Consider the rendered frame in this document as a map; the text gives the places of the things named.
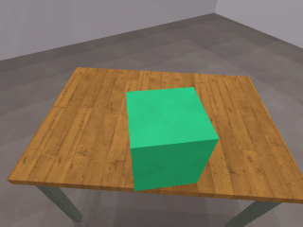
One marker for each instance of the carton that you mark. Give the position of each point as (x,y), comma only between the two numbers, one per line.
(171,137)

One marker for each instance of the table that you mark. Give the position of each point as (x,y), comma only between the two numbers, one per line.
(84,142)

